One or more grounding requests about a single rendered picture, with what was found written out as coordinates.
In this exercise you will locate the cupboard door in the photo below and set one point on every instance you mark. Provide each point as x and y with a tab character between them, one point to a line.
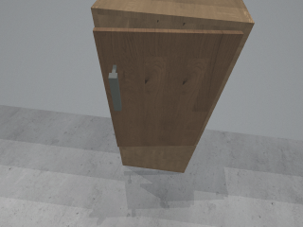
168	80

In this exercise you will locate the handle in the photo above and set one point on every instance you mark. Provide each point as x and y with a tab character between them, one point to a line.
115	91

